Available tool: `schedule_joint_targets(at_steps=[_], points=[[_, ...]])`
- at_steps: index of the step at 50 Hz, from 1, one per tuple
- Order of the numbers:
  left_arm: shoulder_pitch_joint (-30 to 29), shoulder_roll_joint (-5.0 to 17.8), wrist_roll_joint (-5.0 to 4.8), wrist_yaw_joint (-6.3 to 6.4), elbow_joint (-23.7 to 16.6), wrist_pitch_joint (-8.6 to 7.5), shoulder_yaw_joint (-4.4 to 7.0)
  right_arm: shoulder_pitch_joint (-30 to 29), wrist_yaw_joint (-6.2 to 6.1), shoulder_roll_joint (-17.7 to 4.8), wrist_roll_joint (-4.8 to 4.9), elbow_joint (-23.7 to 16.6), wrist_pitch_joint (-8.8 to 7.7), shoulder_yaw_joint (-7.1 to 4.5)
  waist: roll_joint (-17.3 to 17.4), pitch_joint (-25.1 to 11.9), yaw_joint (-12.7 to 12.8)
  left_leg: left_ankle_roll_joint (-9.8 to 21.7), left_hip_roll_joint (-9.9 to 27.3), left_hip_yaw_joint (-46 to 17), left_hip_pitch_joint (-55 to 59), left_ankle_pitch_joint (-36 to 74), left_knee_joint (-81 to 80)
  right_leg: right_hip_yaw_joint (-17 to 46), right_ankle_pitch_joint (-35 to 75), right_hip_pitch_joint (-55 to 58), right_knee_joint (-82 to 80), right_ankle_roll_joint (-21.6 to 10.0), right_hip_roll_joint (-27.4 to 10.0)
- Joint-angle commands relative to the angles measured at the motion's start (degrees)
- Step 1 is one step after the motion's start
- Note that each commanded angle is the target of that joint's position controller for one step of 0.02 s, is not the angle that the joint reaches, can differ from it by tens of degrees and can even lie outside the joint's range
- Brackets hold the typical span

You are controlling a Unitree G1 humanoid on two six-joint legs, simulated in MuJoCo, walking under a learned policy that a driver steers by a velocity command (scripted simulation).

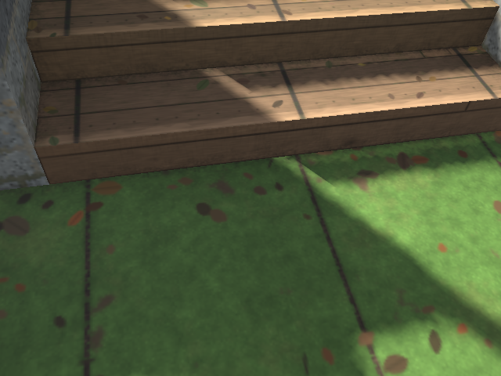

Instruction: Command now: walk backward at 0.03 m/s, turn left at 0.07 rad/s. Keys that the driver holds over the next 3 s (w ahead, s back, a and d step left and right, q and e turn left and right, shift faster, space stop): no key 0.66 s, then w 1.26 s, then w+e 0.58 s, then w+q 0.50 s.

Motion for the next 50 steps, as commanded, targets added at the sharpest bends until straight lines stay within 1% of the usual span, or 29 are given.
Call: schedule_joint_targets(at_steps=[1,3,4,5,6,7,9,10,12,15,16,18,19,20,21,22,24,27,33,34,36,38,42,45,46,47,48,49,50], points=[[6.71,4.66,-0.09,-1.5,-1.5,-0.95,1.2,2.97,0.03,-9.57,0.33,-1.44,0.01,-3.15,15.56,-6.14,-0.95,9.49,13.34,-13.55,7.75,-15.09,-11.17,-4.52,-3.44,8.15,-17.08,-2.53,0.58],[10.46,5.19,0.44,-2.6,1.07,-0.86,1.82,4.62,-0.04,-8.26,2.33,-0.26,0.16,-3.26,11.44,-0.95,0.56,4.78,10.44,-11.95,2.52,-24.39,-8.83,-4.79,6.41,13.34,-36.84,-6.96,2.05],[10.81,9.12,1.59,-2.83,0.54,-0.98,2.72,7.97,0.27,-5.99,1.87,0.16,-0.56,-3.08,-0.14,-0.29,-1.1,0.2,4.55,-6.03,-3.78,-28.16,0.3,7.6,10.02,16.86,-41.53,-11.09,-6.97],[9.04,9.99,3.15,-3.64,-0.29,-1.91,3.16,0.45,1.08,-7.75,1.86,-2.97,-2.09,-4.14,-15.87,3.21,1.67,-2.12,-1.3,-0.15,-9.74,-26.31,7.87,25.82,13.7,7.82,-50.54,-19.9,-19.99],[5.76,9.1,5.59,-3.52,-1.37,-3.68,2.72,-5.06,1.14,-10.37,2.66,-3.3,-2.71,-5.68,-11.62,5.78,3.28,-3.08,-0.58,-6.78,-8.93,-27.36,18.52,28.58,18.25,2.39,-50.01,-22.85,-22.13],[2.7,8.75,5.02,-3.16,-1.81,-4.85,2.92,-3.71,1.12,-10.04,2.84,-1.83,-2.37,-6.16,-8.84,3.96,1.5,-3.38,-2.62,-7.71,-8.11,-25.9,26.18,23.32,24.69,4.58,-48.59,-21.23,-19.7],[-2.02,6.96,1.25,-3.02,-1.96,-6.07,2.69,2.82,0.5,-7.42,0.77,2.27,-0.48,-5.97,-6.29,1.36,-1.29,-5.34,-2.33,-7.67,-5.6,-21.49,34.2,14.51,36.33,8.55,-46.19,-17.02,-15.56],[-2.6,4.98,0.35,-2.97,-1.28,-6.16,2.11,4.79,0.33,-6.01,0.71,3.52,-0.01,-5.74,-5.3,0.65,-2.18,-6.2,-2.1,-7.14,-3.07,-19.5,35.21,11.15,40.04,9.27,-45.59,-15.82,-13.67],[-1.29,2.79,-0.18,-2.94,0.2,-5.8,1.57,5.1,0.36,-4.02,1.5,4.19,0.36,-5.04,-5.97,-0.33,-2.05,-7.55,-0.3,-3.99,-1.16,-16.64,27.8,6.55,41.2,14.3,-45.17,-14.23,-10.93],[3.48,4.9,-0.49,-2.11,2.65,-4.97,2.35,-0.86,0.75,-1.88,2.03,3.09,-0.44,-3.64,-6.94,-1.54,2.63,-8.97,1.5,-0.77,2.58,-15.07,11.03,5.88,41.14,21.8,-42.93,-13.74,-9.89],[4.06,5.68,-0.13,-1.98,3.05,-4.8,2.53,-0.56,0.77,-2.78,2.12,3.35,-0.82,-3.71,-7.56,-2.14,3.0,-8.9,0.98,0.65,4.99,-16.11,8.64,6.71,44.27,22.29,-41.97,-14.29,-10.45],[3.24,6.61,-0.71,-2.05,3.66,-4.44,2.84,2.35,0.8,-3.77,2.47,4.81,-1.25,-3.84,-7.32,-2.08,1.89,-7.55,0.74,1.92,9.87,-9.28,-2.98,7.3,43.32,21.9,-40.12,-14.37,-10.06],[3.06,6.67,-1.27,-2.2,4.08,-4.43,2.88,3.86,0.94,-4.31,2.31,5.83,-1.36,-3.93,-6.41,-1.43,1.34,-6.34,0.89,1.83,13.72,-1.36,-10.09,7.21,41.12,20.11,-38.76,-13.26,-9.26],[6.49,5.61,-0.69,-2.49,4.51,-5.01,2.66,4.07,0.99,-8.48,1.79,7.36,-1.91,-4.84,-0.51,-3.85,3.78,-5.22,2.02,-1.25,17.74,5.54,-3.75,4.71,42.25,19.12,-41.13,-10.23,-6.77],[4.86,5.22,-0.29,-2.48,5.49,-5.59,2.46,4.78,1.05,-6.41,1.63,8.63,-1.98,-4.79,1.56,-4.34,1.7,-4.81,1.87,-1.38,17.87,5.5,-3.91,1.97,35.68,19.97,-41.52,-8.61,-5.62],[2.43,5.39,-0.39,-2.71,5.76,-5.94,2.55,5.03,0.97,-4.26,1.02,9.56,-1.91,-4.31,1.55,-2.33,0.65,-5.14,2.04,-1.47,17.92,6.98,-4.74,0.7,30.25,18.66,-42.01,-7.54,-4.82],[1.49,3.86,0.03,-2.71,7.16,-5.97,2.16,2.96,0.7,-4.16,0.95,10.12,-2.21,-4.3,1.01,0.91,0.56,-5.31,2.29,-1.74,17.58,8.99,-5.68,-0.32,25.76,16.14,-43.7,-6.75,-4.1],[2.51,3.91,0.15,-2.66,9.1,-5.92,2.32,3.58,0.49,-4.56,1.13,12.05,-3.31,-4.48,0.94,3.59,0.75,-5.45,2.32,-1.87,16.26,9.4,-6.47,-0.96,22.1,14.83,-44.71,-6.73,-3.38],[4.32,3.53,-0.29,-2.47,12.07,-5.76,2.69,4.57,0.72,-3.5,1.21,15.41,-4.41,-4.25,1.79,2.89,1.1,-5.04,2.42,-1.74,16.87,10.45,-7.04,-1.45,23.44,15.35,-43.94,-6.64,-2.8],[5.49,3.12,-0.33,-2.42,12.98,-5.56,2.72,5.37,0.63,-3.14,1.18,16.09,-4.27,-4.14,1.69,1.53,1.18,-4.88,1.87,-1.07,17.5,4.9,-6.89,-1.96,17.7,15.73,-44.19,-6.68,-2.37],[7.08,4.14,-0.96,-2.19,13.79,-4.95,3.39,4.81,0.15,-3.98,1.79,16.2,-3.76,-4.43,0.52,3.32,1.96,-3.91,-0.01,0.85,14.59,-14.89,-3.59,-1.4,-0.52,13.28,-44.93,-8.18,-1.97],[7.35,5.51,-1.42,-2.03,13.2,-5.35,3.9,3.73,0.1,-3.49,2.33,15.55,-4.44,-4.31,-1.63,6.12,2.54,-2.04,0.13,2.24,11.5,-23.91,0.08,3.37,-10.11,9.94,-47.84,-11.37,-4.69],[5.12,8.81,-2.2,-2.23,13.49,-6.68,5.17,5.78,2.03,0.36,3.17,16.43,-6.69,-3.64,-5.66,8.41,0.68,0.02,0.46,5.5,11.22,-15.6,5.53,15.66,-11.79,7.91,-53.23,-17.18,-13.63],[2.91,5.99,-2.63,-2.93,13.19,-7.15,4.54,11.51,2.43,-0.8,3.57,19.39,-7.71,-4.29,-2.21,7.41,-1.72,0.44,-0.33,6.21,19.4,-13.19,-2.85,7.11,-4.71,6.11,-46.06,-12.96,-7.73],[2.31,4.54,-2.83,-3.01,12.79,-7.45,4.17,14.67,2.27,-2.62,3.28,20.61,-8.02,-4.86,1.64,6.85,-2.37,1.5,2.8,0.61,22.56,-15.92,-5.62,2.57,-0.49,3.86,-39.28,-10.56,-4.58],[0.44,2.49,-2.94,-3.31,11.62,-8.17,3.6,19.73,2.22,-6.79,3.12,22.05,-8.41,-5.93,9.68,6.04,-3.55,5.43,10.78,-12.23,27.49,-19.06,-10.99,-3.05,4.47,-1.77,-27.35,-7.73,-1.01],[-3.95,2.44,-3.08,-3.52,9.45,-8.96,3.18,22.51,2.69,-9.81,3.12,22.44,-8.99,-6.55,12.51,8.23,-5.17,10.58,20.39,-25.69,29.18,-16.64,-16.02,-2.91,3.86,-9.91,-17.39,-7.03,-1.29],[-7.21,3.32,-3.52,-3.7,8.2,-9.44,3.19,21.5,2.96,-7.46,1.94,21.77,-9.58,-5.81,8.08,9.22,-5.08,12.37,23.16,-28.71,29.62,-16.47,-17.74,1.3,1.74,-15.55,-8.7,-8.12,-3.8],[-6.26,3.12,-3.75,-4.01,8.61,-9.74,3.03,19.79,3.16,-5.93,1.7,20.93,-9.87,-5.33,5.98,8.24,-3.75,11.61,21.89,-25.4,32.04,-14.64,-17.45,2.34,4.15,-18.51,-5.47,-9.38,-5.15]])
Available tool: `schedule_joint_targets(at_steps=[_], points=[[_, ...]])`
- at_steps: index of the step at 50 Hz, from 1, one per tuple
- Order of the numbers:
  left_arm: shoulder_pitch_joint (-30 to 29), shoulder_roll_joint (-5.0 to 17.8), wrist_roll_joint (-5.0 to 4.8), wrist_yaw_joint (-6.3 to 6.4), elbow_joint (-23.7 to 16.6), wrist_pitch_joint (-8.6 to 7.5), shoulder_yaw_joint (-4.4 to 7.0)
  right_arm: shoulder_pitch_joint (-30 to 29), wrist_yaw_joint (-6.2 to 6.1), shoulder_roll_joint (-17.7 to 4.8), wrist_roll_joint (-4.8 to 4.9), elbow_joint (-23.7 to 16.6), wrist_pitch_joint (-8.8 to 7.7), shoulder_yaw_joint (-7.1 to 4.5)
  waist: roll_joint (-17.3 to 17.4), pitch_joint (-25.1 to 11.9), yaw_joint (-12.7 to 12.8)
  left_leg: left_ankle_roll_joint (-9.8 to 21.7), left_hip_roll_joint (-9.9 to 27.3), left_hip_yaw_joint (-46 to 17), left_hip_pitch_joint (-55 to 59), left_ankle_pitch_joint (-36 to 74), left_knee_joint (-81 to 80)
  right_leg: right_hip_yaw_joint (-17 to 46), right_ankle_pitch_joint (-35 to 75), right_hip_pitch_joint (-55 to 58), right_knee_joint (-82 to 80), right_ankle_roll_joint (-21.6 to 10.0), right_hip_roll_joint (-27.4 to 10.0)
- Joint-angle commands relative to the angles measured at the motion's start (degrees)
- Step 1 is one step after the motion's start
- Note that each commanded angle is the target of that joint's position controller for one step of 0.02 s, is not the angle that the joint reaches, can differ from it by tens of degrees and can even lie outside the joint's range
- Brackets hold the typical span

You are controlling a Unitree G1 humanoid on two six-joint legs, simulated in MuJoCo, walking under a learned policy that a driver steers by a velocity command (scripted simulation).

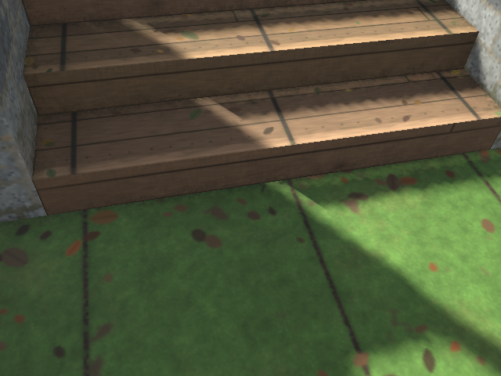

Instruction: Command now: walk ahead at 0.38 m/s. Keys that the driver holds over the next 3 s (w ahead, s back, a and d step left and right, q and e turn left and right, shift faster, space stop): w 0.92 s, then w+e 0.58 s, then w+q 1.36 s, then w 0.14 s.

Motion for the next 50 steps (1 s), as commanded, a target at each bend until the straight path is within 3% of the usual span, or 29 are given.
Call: schedule_joint_targets(at_steps=[1,2,4,6,9,12,14,16,17,18,19,20,21,23,24,29,32,37,39,40,41,42,43,44,45,46,47,48,50], points=[[-11.87,3.33,-0.12,-0.89,-7.35,-2.71,-0.15,7.55,0.43,-8.53,-0.48,-0.32,-1.02,-1.25,8.39,7.64,-4.16,10.11,21.2,-25.75,15.53,4.53,-16.42,1.97,1.95,-31.74,12.74,-2.24,-3.1],[-13.13,3.94,0.32,-1.2,-7.49,-2.8,0.07,6.86,0.4,-7.32,-0.31,-0.64,-0.53,-0.83,8.65,7.24,-4.01,8.64,19.4,-21.51,16.1,8.06,-16.53,1.15,3.64,-31.79,9.34,-2.09,-3.7],[-16.47,2.93,0.71,-1.86,-8.09,-3.02,-0.08,6.84,-0.15,-6.37,-0.64,-1.18,0.33,-0.36,9.62,6.75,-4.47,7.28,16.19,-16.63,13.57,10.1,-17.55,-1.58,7.48,-28.01,0.91,-0.39,-2.83],[-19.76,1.36,1.32,-2.61,-9.18,-3.19,-0.55,7.67,-0.98,-8.13,-0.57,-0.97,0.32,-0.59,10.35,6.8,-4.61,7.05,15.52,-14.43,10.91,11.95,-18.04,-1.67,13.9,-24.59,-6.27,1.4,-2.07],[-23.6,1.6,1.27,-3.34,-10.55,-2.9,-0.8,5.41,-2.05,-11.05,0.16,-1.65,-0.49,-1.44,10.66,8.44,-4.19,5.75,13.11,-10.41,0.68,11.31,-20.12,-1.44,26.29,-11.29,-21.15,2.95,-0.08],[-22.57,3.8,0.61,-3.14,-10.46,-2.05,-0.38,5.13,-2.17,-11.78,0.67,-1.03,-0.49,-2.25,10.25,8.74,-2.83,4.75,15.19,-9.49,1.45,13.97,-19.37,1.13,29.68,-6.07,-23.14,1.89,-0.96],[-16.9,6.31,0.98,-2.51,-8.52,-1.94,0.71,4.39,-1.6,-11.67,0.3,-1.3,0.06,-2.4,7.89,5.14,0.28,3.39,14.28,-7.64,3.01,22.39,-10.79,1.3,28.16,0.66,-23.04,-0.14,-0.47],[-3.47,8.59,2.27,-1.82,-3.66,-1.86,2.09,3.26,-0.85,-9.7,-0.05,-2.87,0.02,-1.66,3.33,-1.52,6.88,1.43,8.72,-4.5,-7.84,30.69,9.8,-1.44,29.54,20.33,-23.12,-2.59,0.41],[7.83,12.84,4.03,-1.87,-0.26,-2.05,2.42,3.12,-0.71,-5.18,-2.18,-5.35,-0.36,-0.24,-12.38,-8.61,8.6,-1.07,2.01,-1.27,-22.02,-5.53,36.91,10.61,42.97,36.62,-19.6,-7.24,-11.53],[10.33,13.98,3.92,-2.7,-0.14,-2.39,2.22,12.07,-0.98,-1.72,0.22,-3.33,-1.18,0.88,-16.58,-15.82,6.01,-1.9,-2.74,-7.42,-32.53,-17.85,52.56,26.89,45.22,44.16,-22.02,-15.22,-20.22],[8.17,12.56,2.65,-3.31,0.22,-2.69,2.47,11.35,-1.21,-5.04,2.11,-3.45,-1.8,0.25,-11.0,-15.09,5.54,-0.92,1.38,-9.31,-36.53,-14.48,55.69,30.71,25.23,39.47,-27.4,-16.02,-19.98],[2.29,8.95,2.27,-3.49,-1.59,-3.27,1.5,3.56,-1.29,-9.16,2.45,-5.9,-2.12,-0.38,-4.85,-8.5,4.97,0.19,4.98,-7.6,-38.29,-9.11,53.48,27.94,18.85,32.14,-30.5,-13.34,-17.03],[-4.65,7.56,2.68,-3.55,-3.13,-3.51,0.74,-0.05,-1.69,-10.41,1.6,-6.87,-1.64,-0.87,0.86,-3.9,2.51,-0.04,7.62,-6.57,-35.65,-3.68,50.9,24.57,22.31,22.23,-32.15,-11.88,-16.04],[-8.11,6.24,3.63,-3.61,-3.62,-3.79,0.08,0.4,-1.58,-8.77,-0.19,-6.98,-0.4,-1.08,0.83,-1.9,-0.78,-0.22,10.41,-6.95,-29.43,-0.76,46.26,21.05,26.01,11.58,-35.14,-11.81,-14.99],[-7.67,5.28,3.61,-3.37,-3.1,-3.76,-0.25,0.5,-1.44,-7.34,-0.16,-7.09,0.11,-0.93,0.08,-1.04,-1.45,-0.12,11.02,-6.84,-28.05,-0.23,43.1,18.96,24.33,9.12,-36.99,-11.29,-13.99],[-2.37,7.05,3.07,-0.9,-1.16,-3.06,-0.15,-11.03,-0.83,-6.78,-1.09,-11.32,0.69,-0.64,1.27,2.98,-0.12,-1.16,10.29,-4.04,-32.01,13.26,24.21,9.91,29.01,8.18,-41.44,-9.85,-10.8],[0.52,7.01,2.5,-0.39,-0.3,-2.75,-0.3,-18.61,0.25,-5.81,-0.69,-13.33,0.47,0.13,1.34,4.59,1.72,-1.0,7.22,-1.09,-27.42,23.55,12.76,4.38,27.56,6.61,-42.43,-7.61,-7.38],[6.83,7.78,1.95,-0.32,2.65,-1.7,-0.02,-26.22,1.51,-7.24,-0.06,-16.64,0.44,0.64,1.4,6.96,3.49,0.62,5.98,-1.1,-29.88,20.93,6.51,4.75,29.48,16.56,-39.53,-6.99,-11.04],[6.71,8.75,2.1,-0.2,2.77,-1.01,0.34,-25.74,1.97,-8.82,0.07,-17.32,0.16,0.24,0.83,5.58,2.09,2.05,4.87,-0.22,-27.48,16.23,4.71,4.58,37.63,20.5,-35.32,-6.08,-12.15],[5.78,9.41,2.18,-0.23,2.44,-0.73,0.49,-22.8,1.99,-10.23,0.02,-16.81,0.02,-0.37,-0.39,3.12,0.08,2.99,3.14,1.33,-21.84,14.53,4.19,3.85,47.47,20.9,-31.21,-5.4,-11.74],[4.8,8.93,2.21,-0.25,2.11,-0.44,0.23,-15.42,1.87,-12.13,-0.07,-14.69,-0.04,-1.51,-0.65,-1.25,-3.85,4.51,1.52,2.66,-11.49,14.9,3.26,2.1,55.71,19.3,-23.06,-4.2,-9.75],[3.64,7.33,2.81,-0.35,0.96,-0.41,-0.54,-3.62,1.41,-15.4,-0.29,-11.6,0.0,-2.93,0.22,-8.46,-8.69,7.51,5.37,-1.87,5.67,16.01,5.05,0.34,51.76,10.44,-9.56,-2.35,-6.97],[8.79,2.07,3.08,-0.91,-0.01,-1.3,-2.24,5.57,1.02,-21.1,-1.22,-9.85,0.49,-4.32,11.28,-18.13,-8.21,16.11,20.77,-26.28,29.28,8.15,3.48,-3.46,27.19,-12.71,13.77,2.1,1.85],[8.57,1.84,2.35,-1.3,0.53,-2.71,-2.47,6.09,1.12,-17.73,-0.75,-9.33,0.93,-3.01,16.43,-21.55,-7.88,18.47,25.7,-42.83,31.59,3.23,-5.76,3.36,-7.77,-21.52,24.19,2.14,5.47],[3.4,6.95,0.79,-1.63,-1.06,-3.7,-1.07,0.98,1.14,-14.64,-0.33,-10.05,0.88,-1.88,13.56,-12.93,-7.24,15.6,23.48,-36.32,24.17,0.45,-7.35,5.48,-6.04,-26.54,28.07,1.03,1.66],[-0.73,7.87,0.24,-1.54,-2.24,-4.04,-0.81,-4.5,1.12,-12.55,-0.63,-11.57,0.75,-1.15,10.2,-6.99,-5.59,13.7,21.27,-28.28,15.12,2.74,-9.12,3.76,-0.85,-26.31,26.42,0.47,-1.43],[-2.33,7.06,0.7,-1.17,-2.48,-3.74,-0.57,-8.39,1.38,-10.79,-1.25,-12.14,0.44,-0.61,6.71,-2.61,-3.52,12.44,19.34,-22.16,6.29,6.55,-11.59,2.99,3.28,-23.88,22.44,0.71,-3.59],[-1.48,6.14,1.32,-0.77,-1.97,-2.8,-0.17,-10.53,1.43,-9.3,-1.72,-12.32,-0.04,-0.15,7.39,-1.13,-1.33,10.9,17.43,-17.42,0.79,9.53,-13.58,3.56,5.98,-19.78,18.94,0.82,-5.38],[0.35,2.94,1.42,-0.54,-1.51,-0.97,-0.46,-10.49,1.57,-9.21,-1.89,-11.32,-0.55,-0.06,8.14,-0.07,0.51,10.5,16.33,-12.19,-5.39,12.03,-16.56,3.85,7.91,-15.53,16.26,1.3,-6.05]])
Over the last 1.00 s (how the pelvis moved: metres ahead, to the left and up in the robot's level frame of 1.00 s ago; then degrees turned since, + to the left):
0.01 0.00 0.04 -2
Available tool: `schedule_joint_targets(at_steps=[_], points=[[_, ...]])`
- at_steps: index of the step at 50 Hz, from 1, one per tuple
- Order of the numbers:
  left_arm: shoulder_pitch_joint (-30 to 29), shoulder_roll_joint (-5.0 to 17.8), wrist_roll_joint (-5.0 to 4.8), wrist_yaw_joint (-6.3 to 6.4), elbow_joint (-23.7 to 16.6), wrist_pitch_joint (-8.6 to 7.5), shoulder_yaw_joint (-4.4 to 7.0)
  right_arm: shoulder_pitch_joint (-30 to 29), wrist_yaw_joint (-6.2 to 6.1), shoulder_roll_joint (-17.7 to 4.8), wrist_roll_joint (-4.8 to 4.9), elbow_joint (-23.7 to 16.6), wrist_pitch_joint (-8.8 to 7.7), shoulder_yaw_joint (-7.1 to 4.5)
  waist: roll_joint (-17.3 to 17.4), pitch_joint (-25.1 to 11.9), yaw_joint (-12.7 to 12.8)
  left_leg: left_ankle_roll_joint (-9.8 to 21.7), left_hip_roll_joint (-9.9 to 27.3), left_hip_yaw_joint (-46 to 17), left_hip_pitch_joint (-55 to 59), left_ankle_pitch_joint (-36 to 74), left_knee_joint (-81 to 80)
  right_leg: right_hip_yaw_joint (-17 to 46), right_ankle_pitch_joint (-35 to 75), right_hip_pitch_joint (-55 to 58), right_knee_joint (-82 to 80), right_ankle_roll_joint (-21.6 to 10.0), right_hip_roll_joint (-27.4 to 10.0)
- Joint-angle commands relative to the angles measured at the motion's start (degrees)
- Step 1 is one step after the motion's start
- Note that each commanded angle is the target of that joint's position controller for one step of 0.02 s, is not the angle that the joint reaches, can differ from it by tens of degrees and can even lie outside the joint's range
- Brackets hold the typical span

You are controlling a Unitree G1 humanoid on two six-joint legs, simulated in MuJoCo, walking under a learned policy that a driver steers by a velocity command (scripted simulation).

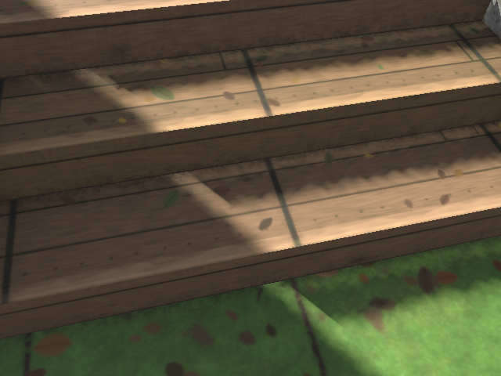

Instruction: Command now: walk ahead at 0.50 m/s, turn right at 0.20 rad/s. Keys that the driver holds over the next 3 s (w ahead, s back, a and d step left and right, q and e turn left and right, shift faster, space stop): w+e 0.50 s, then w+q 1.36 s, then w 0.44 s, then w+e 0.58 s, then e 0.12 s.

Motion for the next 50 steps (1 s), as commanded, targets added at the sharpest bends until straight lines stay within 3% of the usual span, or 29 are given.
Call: schedule_joint_targets(at_steps=[1,5,9,14,16,18,19,20,21,22,23,24,25,26,28,31,33,34,37,40,41,42,43,44,46,47,48,49,50], points=[[2.97,2.21,0.03,0.54,-2.14,1.28,0.97,-0.13,-0.19,-5.81,-0.53,-1.69,-1.53,-0.92,6.1,-2.1,1.18,8.93,16.27,-12.94,3.71,2.88,-16.13,3.63,4.99,-6.58,-1.9,0.39,-4.6],[-3.08,3.15,0.52,0.2,-4.95,1.46,1.56,3.18,-1.63,-7.83,-0.83,-0.12,-1.88,-1.23,4.7,-0.37,0.3,7.89,15.72,-6.06,6.4,8.01,-17.68,5.53,17.73,-13.14,-12.21,1.17,-3.51],[-11.34,1.91,0.81,-1.23,-8.06,0.95,0.73,5.14,-2.54,-8.89,-0.22,0.39,-1.79,-1.02,4.37,1.04,-2.08,5.78,14.43,0.7,7.57,8.71,-18.68,0.79,27.17,-10.18,-24.9,1.35,-2.15],[-18.3,2.25,0.62,-3.11,-13.02,0.83,0.17,10.14,-2.91,-10.58,0.51,2.23,0.09,-1.58,3.65,2.9,-3.95,4.36,18.24,3.35,20.34,14.0,-13.35,-1.65,20.25,-14.79,-31.17,-0.7,-1.29],[-17.72,3.49,0.51,-3.98,-14.53,0.85,0.52,9.29,-3.11,-11.9,0.67,1.6,1.02,-2.02,5.16,1.69,-2.31,3.35,19.34,4.57,22.77,27.62,-7.32,-4.34,13.38,-11.96,-31.6,-2.58,0.67],[-8.17,6.61,0.46,-4.11,-13.26,0.95,2.34,7.34,-3.78,-12.93,0.42,0.21,2.13,-2.28,6.64,-4.53,3.5,1.53,18.03,7.2,20.88,47.07,8.2,-8.22,10.46,1.96,-32.64,-5.36,5.7],[1.65,10.95,0.4,-3.45,-10.8,1.05,4.53,7.85,-4.24,-11.99,0.09,-0.8,2.37,-1.76,4.5,-10.1,7.65,-0.66,15.39,8.02,12.76,43.1,22.2,-4.94,13.09,17.66,-34.62,-7.97,6.54],[8.69,18.43,0.56,-2.2,-10.05,1.53,6.74,11.54,-3.65,-7.2,-1.13,-3.6,1.12,0.0,-7.4,-17.58,6.8,-4.75,8.35,8.68,-11.34,15.9,44.58,20.56,9.73,40.55,-35.65,-16.64,-7.75],[8.13,18.25,0.55,-1.97,-11.11,1.34,6.02,11.04,-2.54,-4.75,-0.8,-4.54,-1.63,1.3,-10.99,-24.48,5.06,-5.61,-1.41,-3.3,-25.6,-24.72,56.87,46.54,6.54,50.74,-46.68,-23.04,-16.08],[7.68,14.06,1.22,-1.72,-11.35,1.01,4.74,4.51,-1.52,-9.55,1.54,-6.23,-3.64,0.0,-7.37,-20.69,7.29,-3.69,2.47,-9.53,-32.28,-21.77,59.07,39.85,6.73,49.6,-48.2,-19.33,-14.03],[3.95,11.52,1.25,-1.43,-12.3,0.72,4.09,1.45,-1.28,-9.83,2.15,-7.03,-4.65,0.11,-4.16,-14.47,6.19,-2.33,5.24,-8.89,-33.2,-16.62,55.88,30.92,11.22,41.88,-48.03,-16.96,-11.77],[-0.88,9.86,1.13,-1.46,-13.56,0.64,3.57,1.45,-1.68,-9.61,1.05,-6.37,-4.68,-0.13,1.2,-10.19,3.07,-2.53,7.77,-8.58,-29.43,-13.06,49.9,24.49,16.73,31.99,-48.77,-15.13,-9.55],[-4.21,7.99,1.3,-1.38,-14.71,0.64,2.93,1.83,-2.23,-10.48,0.02,-5.95,-3.94,-0.77,1.44,-7.91,0.73,-2.99,9.36,-8.42,-24.46,-11.32,45.21,20.33,21.71,24.55,-50.33,-14.16,-7.9],[-6.01,6.72,1.82,-1.25,-15.4,0.64,2.36,3.44,-2.23,-10.04,-0.04,-5.58,-2.89,-0.84,0.58,-7.28,-1.01,-3.53,10.29,-8.15,-20.84,-10.29,43.28,17.9,24.8,20.12,-51.84,-14.01,-7.34],[-5.78,7.16,1.73,-1.0,-14.86,0.13,2.25,5.33,-2.16,-7.68,-0.28,-4.93,-1.36,-0.42,-0.47,-6.79,-2.02,-5.19,10.35,-6.18,-18.09,-7.39,39.41,12.12,34.21,15.95,-53.49,-14.3,-6.31],[-3.87,8.41,1.58,-0.23,-13.57,-0.11,2.26,0.76,-2.18,-6.42,-0.12,-6.44,-0.65,0.11,-1.23,-4.87,-0.58,-6.55,10.27,-4.61,-18.64,2.3,28.73,5.11,36.64,14.67,-55.13,-12.35,-4.28],[-1.88,8.02,2.33,0.08,-12.32,0.49,1.84,2.02,-2.01,-4.58,0.58,-4.86,0.05,0.85,-3.98,-5.41,0.44,-6.65,9.3,-2.72,-17.44,5.27,28.28,2.47,33.24,16.69,-55.63,-11.29,-4.22],[-0.74,7.33,2.83,0.08,-11.66,0.87,1.51,2.0,-1.83,-5.07,0.73,-4.49,0.42,0.88,-4.23,-5.25,1.26,-6.25,9.77,-3.17,-20.6,4.37,32.16,4.11,30.73,19.59,-56.0,-11.44,-6.08],[5.07,7.15,2.55,0.9,-7.99,1.65,1.25,-2.85,-1.92,-5.3,1.32,-6.59,0.99,0.63,-3.24,-0.46,4.02,-4.81,9.75,-6.91,-43.75,-6.08,48.83,8.2,29.62,36.12,-56.12,-12.02,-12.11],[9.2,4.49,2.02,1.95,-4.67,2.93,0.21,-3.76,-2.82,-3.38,3.58,-9.15,0.85,0.91,-3.93,3.72,3.43,-4.22,6.82,-13.79,-69.12,-25.0,81.94,7.56,33.34,48.77,-52.8,-11.25,-18.01],[11.19,2.43,2.48,2.07,-2.91,3.31,-0.58,-4.72,-2.95,-0.91,4.13,-10.14,1.25,1.98,-4.36,5.13,3.72,-4.15,6.16,-12.72,-77.64,-30.51,92.52,6.49,34.59,52.41,-50.07,-10.11,-18.32],[10.8,1.46,2.82,2.07,-2.28,3.27,-1.19,-6.58,-2.6,0.1,4.47,-12.54,0.71,2.94,-1.44,7.13,2.47,-3.44,6.61,-12.52,-80.44,-31.35,92.46,4.34,34.5,50.38,-50.04,-8.02,-17.76],[10.83,1.56,2.93,2.23,-1.58,3.26,-1.38,-9.76,-2.08,0.94,4.05,-14.69,0.11,3.78,0.33,8.44,2.48,-3.15,6.81,-9.69,-80.89,-31.64,90.27,2.11,34.85,48.01,-50.3,-6.1,-15.74],[14.06,2.37,3.16,2.57,0.07,3.48,-1.31,-12.76,-1.25,3.77,3.2,-16.22,0.01,5.0,-1.18,7.92,4.22,-3.96,6.21,-5.02,-84.35,-34.62,96.91,1.24,39.1,49.32,-48.45,-5.71,-14.72],[8.94,4.11,2.0,4.13,-0.04,3.71,-1.7,-16.48,0.53,5.15,3.0,-23.11,-0.46,7.17,-0.9,8.57,0.33,-3.92,10.78,-3.7,-79.47,-33.31,86.85,-3.15,40.06,38.57,-51.18,-1.99,-13.24],[6.13,6.21,1.28,5.06,-0.97,4.22,-1.4,-18.79,1.48,5.51,2.45,-26.64,-0.87,8.45,0.18,5.6,-1.15,-3.79,10.7,3.63,-67.43,-28.05,74.41,-6.32,42.21,29.7,-55.57,-1.44,-10.15],[0.65,11.15,1.39,5.02,-4.14,3.86,-0.71,-16.04,2.55,3.97,0.89,-27.78,-1.02,8.57,4.96,-2.94,-4.7,-0.3,7.15,7.22,-27.9,-11.13,55.4,-9.95,66.23,8.27,-61.24,-4.15,-8.08],[5.1,15.62,0.97,4.57,-4.18,2.56,0.63,-10.53,2.06,0.88,0.81,-25.99,-0.95,6.48,-1.74,-10.59,-5.75,-0.71,1.58,9.81,-8.66,-7.91,51.34,-7.38,90.98,8.38,-56.42,-6.17,-8.82],[5.06,18.07,2.2,3.46,-4.51,2.15,0.88,3.3,1.62,-4.19,0.38,-21.25,-0.55,3.34,-9.0,-19.99,-12.55,1.95,-4.15,11.63,4.95,-8.26,54.9,-7.39,119.75,13.44,-44.37,-7.79,-11.67]])
Over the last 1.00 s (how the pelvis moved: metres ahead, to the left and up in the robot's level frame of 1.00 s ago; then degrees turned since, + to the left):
0.53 -0.03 -0.03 1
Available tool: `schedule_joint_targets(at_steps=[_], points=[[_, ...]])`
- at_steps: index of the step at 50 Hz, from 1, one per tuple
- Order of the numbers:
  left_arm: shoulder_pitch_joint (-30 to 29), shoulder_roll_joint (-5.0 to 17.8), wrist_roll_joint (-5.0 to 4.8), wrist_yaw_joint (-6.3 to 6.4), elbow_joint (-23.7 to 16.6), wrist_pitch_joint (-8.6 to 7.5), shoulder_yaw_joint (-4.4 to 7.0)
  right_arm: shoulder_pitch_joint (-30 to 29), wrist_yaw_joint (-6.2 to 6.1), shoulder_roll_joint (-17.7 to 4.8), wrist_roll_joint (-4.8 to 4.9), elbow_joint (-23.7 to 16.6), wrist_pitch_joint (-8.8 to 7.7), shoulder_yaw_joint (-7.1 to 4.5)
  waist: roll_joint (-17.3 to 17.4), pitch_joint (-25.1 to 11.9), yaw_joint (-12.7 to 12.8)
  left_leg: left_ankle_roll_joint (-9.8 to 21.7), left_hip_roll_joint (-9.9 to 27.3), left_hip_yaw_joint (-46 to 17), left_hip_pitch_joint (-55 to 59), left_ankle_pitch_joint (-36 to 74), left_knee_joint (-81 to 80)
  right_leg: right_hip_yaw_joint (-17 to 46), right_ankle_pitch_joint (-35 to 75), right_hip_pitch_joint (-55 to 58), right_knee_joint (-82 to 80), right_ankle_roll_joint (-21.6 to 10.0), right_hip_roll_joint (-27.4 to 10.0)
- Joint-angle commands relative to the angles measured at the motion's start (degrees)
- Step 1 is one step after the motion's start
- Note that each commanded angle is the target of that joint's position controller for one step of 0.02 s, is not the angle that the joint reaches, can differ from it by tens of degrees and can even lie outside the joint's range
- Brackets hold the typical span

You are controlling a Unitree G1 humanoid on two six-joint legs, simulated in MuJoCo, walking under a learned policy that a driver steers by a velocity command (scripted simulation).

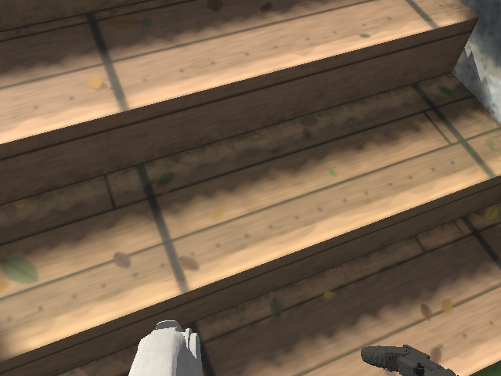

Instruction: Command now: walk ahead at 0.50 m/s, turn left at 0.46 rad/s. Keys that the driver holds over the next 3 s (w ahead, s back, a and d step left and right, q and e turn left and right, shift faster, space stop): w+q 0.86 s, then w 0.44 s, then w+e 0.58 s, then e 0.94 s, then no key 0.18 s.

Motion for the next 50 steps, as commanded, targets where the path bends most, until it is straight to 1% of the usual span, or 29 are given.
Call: schedule_joint_targets(at_steps=[1,2,3,4,5,6,7,9,12,14,16,18,20,25,26,27,28,30,31,32,33,34,35,36,37,39,43,46,50], points=[[-5.03,21.14,-0.47,-0.67,-8.27,-2.12,4.1,20.6,-0.11,-16.59,-2.07,-0.1,-0.15,-6.35,-7.04,-27.24,-15.84,6.26,-11.12,-4.36,63.2,10.1,-19.39,3.9,127.56,-19.66,27.77,-7.48,-9.86],[-5.9,13.28,-1.13,-2.01,-12.56,-3.33,2.92,27.7,-1.01,-27.31,-4.74,3.16,-0.43,-9.16,23.18,-32.23,-12.39,18.39,5.56,-46.7,76.87,22.05,-43.48,8.63,55.85,-36.62,58.35,-1.37,4.93],[0.41,15.44,1.62,-5.79,-7.13,-5.7,3.29,29.31,-2.45,-24.2,-6.52,4.03,0.75,-7.88,28.71,-45.84,-8.84,17.36,11.09,-63.34,85.14,37.21,-55.56,19.57,9.43,-33.75,75.15,-2.39,11.48],[0.22,12.53,-0.34,-8.03,-7.75,-6.07,3.91,27.28,-2.1,-20.08,-5.48,5.02,1.03,-7.18,20.52,-42.84,-6.76,15.66,11.47,-63.45,80.59,14.05,-59.34,22.01,8.92,-39.64,82.27,-3.21,9.72],[-7.12,9.93,-1.24,-7.89,-10.64,-5.62,3.05,24.91,-1.38,-17.62,-2.05,7.02,0.89,-7.08,11.21,-27.95,-6.09,13.05,8.68,-60.41,69.06,-5.91,-62.01,18.41,8.4,-44.51,84.06,-3.82,8.31],[-15.34,5.83,-1.21,-6.91,-14.53,-5.19,2.0,19.74,-1.02,-14.27,-1.44,8.56,0.12,-6.18,2.09,-10.69,-3.23,10.19,6.36,-53.71,52.86,-12.54,-61.95,16.23,7.87,-50.55,83.35,-4.58,6.37],[-17.85,4.12,-0.44,-5.93,-16.59,-4.18,1.18,15.93,-1.24,-10.24,-2.32,8.98,-0.56,-5.28,-0.63,-5.54,-0.23,7.7,3.85,-45.06,43.79,-8.8,-60.32,16.1,10.0,-49.97,82.98,-5.85,3.49],[-14.54,3.58,0.17,-5.3,-18.06,-3.55,0.42,12.88,-1.74,-6.75,-2.78,9.57,-0.96,-5.17,2.44,-2.64,4.28,6.06,-0.11,-33.37,38.91,2.36,-60.95,15.11,13.01,-51.14,81.59,-7.23,0.8],[-14.91,0.65,0.24,-6.23,-21.03,-4.03,-1.45,18.4,-1.12,-2.91,-2.08,12.7,-0.77,-3.33,6.85,-2.13,5.14,10.49,0.75,-30.54,43.98,7.38,-64.81,11.38,7.03,-68.47,100.31,-7.79,1.7],[-17.97,1.06,1.17,-6.29,-23.73,-4.61,-2.79,14.7,-0.7,-7.29,-0.96,11.15,-0.18,-4.31,2.08,-0.4,6.43,7.01,-2.61,-22.45,38.79,7.68,-66.86,8.48,15.67,-68.75,82.07,-7.2,-0.65],[-25.07,1.84,3.24,-5.07,-26.23,-5.35,-2.79,15.4,-2.05,-7.13,-0.64,9.55,-0.03,-4.42,2.74,-3.39,3.26,7.24,-3.69,-22.85,35.53,18.71,-69.71,3.13,26.61,-62.11,72.28,-3.26,1.36],[-18.9,-1.41,2.05,-4.08,-23.61,-4.7,-3.33,20.91,-2.57,-8.47,-2.05,11.94,0.47,-4.46,10.27,-7.87,2.47,9.86,0.18,-27.19,50.98,24.4,-63.6,2.82,24.4,-77.49,92.08,-0.45,1.85],[-19.43,-2.32,-0.7,-4.15,-23.76,-5.0,-3.66,29.01,-2.38,-8.36,-2.12,14.49,1.75,-4.31,11.01,-5.15,-1.17,11.96,4.7,-34.72,67.34,14.74,-62.58,5.77,8.34,-99.3,110.39,0.26,0.98],[-46.2,-8.98,0.71,-6.55,-38.88,-8.74,-8.11,36.12,-3.14,-4.88,-0.67,18.04,4.6,-3.54,9.98,4.96,-6.62,7.85,3.85,-37.18,67.09,19.31,-68.74,0.22,2.55,-110.38,96.72,0.39,1.01],[-48.13,-7.51,0.48,-6.54,-41.14,-8.95,-8.14,34.99,-4.16,-4.87,-0.73,17.82,4.72,-3.51,10.82,4.63,-6.06,8.44,4.52,-37.22,61.57,20.68,-73.09,-0.96,5.35,-102.94,88.57,0.41,0.77],[-49.81,-7.71,2.23,-6.65,-43.4,-8.8,-9.04,31.49,-5.7,-8.06,0.71,16.05,4.78,-4.65,10.21,2.44,-4.23,10.59,5.83,-34.76,49.43,25.9,-84.92,-4.15,6.3,-81.51,74.42,-0.48,-0.09],[-45.53,-5.2,1.87,-5.88,-42.88,-8.25,-7.82,27.87,-5.96,-8.86,0.92,14.42,3.63,-5.03,11.18,-0.59,-1.53,11.04,4.78,-31.96,41.58,32.56,-89.15,-6.94,8.93,-59.48,62.32,-1.23,1.27],[-20.68,4.24,0.98,-3.4,-35.99,-8.05,-1.87,23.8,-5.67,-15.59,-0.75,14.6,1.94,-6.25,20.15,-20.3,11.47,8.74,4.72,-24.63,56.56,101.31,-71.73,-4.6,5.99,-31.58,62.11,-3.21,8.95],[-6.72,12.97,0.45,-2.6,-34.81,-7.47,1.87,18.77,-5.61,-21.22,-1.06,13.65,1.45,-8.05,26.38,-24.75,20.16,5.17,3.12,-26.77,62.83,109.61,-54.03,9.17,0.13,-23.33,46.16,-6.27,5.21],[5.42,19.25,2.09,-2.53,-30.18,-6.68,3.99,16.39,-5.55,-18.08,-2.57,11.86,0.03,-7.66,13.2,-34.92,20.1,5.76,2.11,-28.64,59.09,91.69,-38.39,26.57,-3.79,-7.26,39.15,-9.11,-5.37],[5.84,20.0,4.93,-2.54,-25.36,-5.97,4.13,19.29,-3.36,-4.98,-2.46,8.55,-0.71,-5.31,-28.25,-39.94,12.34,3.27,-13.92,-27.3,39.02,22.77,-13.83,61.24,-0.02,4.54,12.59,-17.15,-18.91],[2.14,13.05,3.92,-0.98,-26.72,-4.6,2.99,17.49,-0.05,-9.11,-4.63,8.42,-1.39,-5.92,-17.72,-37.1,12.58,2.01,-12.54,-30.87,34.2,16.31,5.76,72.74,-5.54,-0.44,6.32,-16.76,-20.38],[-2.04,7.42,1.72,-0.32,-23.4,-3.14,1.82,10.27,1.71,-8.04,-2.65,4.2,-0.87,-6.13,-10.26,-22.17,8.92,1.8,-10.1,-23.59,28.08,17.22,12.8,60.09,-13.77,-13.63,6.46,-12.74,-18.53],[-4.78,0.49,1.67,-0.54,-19.72,-2.45,0.12,7.91,2.32,-4.58,-1.86,2.14,0.25,-4.82,0.76,-10.99,4.8,2.8,-7.4,-19.39,25.2,18.03,16.21,46.96,-17.98,-26.67,9.56,-10.95,-16.48],[-5.97,-2.76,2.18,-0.62,-15.96,-2.53,-0.48,7.89,2.42,-3.47,-1.63,1.78,1.41,-4.39,5.29,-4.01,1.7,4.26,-5.43,-17.08,23.05,16.78,21.63,36.92,-16.83,-36.13,12.58,-9.85,-15.71],[-8.0,-6.07,3.17,-2.04,-11.84,-3.53,-1.19,13.46,1.95,-1.45,0.4,2.23,2.3,-3.26,4.72,-0.83,-2.94,6.83,-2.74,-17.42,21.66,15.51,27.3,22.8,-8.09,-42.67,11.2,-7.6,-13.7],[-8.91,-1.2,1.95,-4.66,-8.77,-3.89,0.05,10.58,0.56,2.03,0.42,0.47,3.16,-0.7,3.73,0.66,-5.37,5.37,-1.48,-16.36,9.97,22.24,22.88,4.9,-2.93,-43.91,6.86,-5.78,-10.25],[-7.31,0.87,2.91,-4.65,-9.3,-4.45,-0.45,5.4,-1.29,-1.83,-0.68,-0.06,4.26,-1.48,2.4,-0.64,-2.59,0.01,-2.53,-13.05,6.06,28.58,21.12,2.1,-2.27,-43.04,3.74,-8.56,-10.53],[4.72,2.52,3.09,-3.63,-6.97,-3.89,-0.31,-2.27,-3.37,0.03,0.15,-1.2,3.85,-1.15,1.92,-0.21,4.08,-1.38,-1.37,-15.58,-14.96,24.83,32.32,7.36,-0.48,-22.53,4.76,-10.13,-16.33]])
Over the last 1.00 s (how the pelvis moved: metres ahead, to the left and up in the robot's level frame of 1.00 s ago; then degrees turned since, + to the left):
0.60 -0.09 -0.02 -8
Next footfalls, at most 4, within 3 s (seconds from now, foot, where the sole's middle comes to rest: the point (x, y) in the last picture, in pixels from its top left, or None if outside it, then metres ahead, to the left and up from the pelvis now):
0.02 left None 0.24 0.10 -0.58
0.62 right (227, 198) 0.69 0.05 -0.41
1.28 left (1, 96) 0.81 0.50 -0.23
1.84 right None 1.18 0.50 -0.06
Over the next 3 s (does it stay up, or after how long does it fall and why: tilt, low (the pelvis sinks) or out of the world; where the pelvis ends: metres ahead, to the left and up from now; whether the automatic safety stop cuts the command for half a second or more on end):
stays up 1.28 0.61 0.71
